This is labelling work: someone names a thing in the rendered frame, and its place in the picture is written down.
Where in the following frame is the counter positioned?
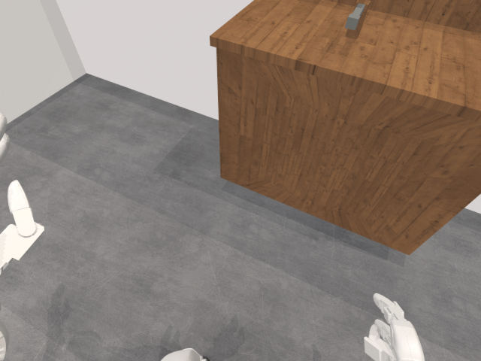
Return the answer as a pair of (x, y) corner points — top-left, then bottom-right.
(210, 0), (481, 255)

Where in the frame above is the robot left hand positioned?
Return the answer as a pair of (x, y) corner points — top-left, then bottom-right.
(0, 112), (44, 277)

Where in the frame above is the tap lever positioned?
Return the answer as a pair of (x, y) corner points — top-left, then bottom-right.
(345, 3), (365, 30)

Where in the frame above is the robot right hand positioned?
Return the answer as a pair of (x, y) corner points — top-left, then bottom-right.
(364, 293), (425, 361)

